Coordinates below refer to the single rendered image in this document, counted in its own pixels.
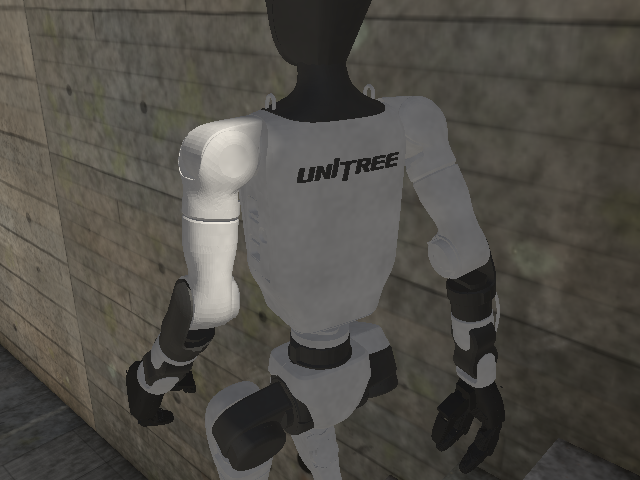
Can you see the stairs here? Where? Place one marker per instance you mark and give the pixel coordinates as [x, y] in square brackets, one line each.
[562, 461]

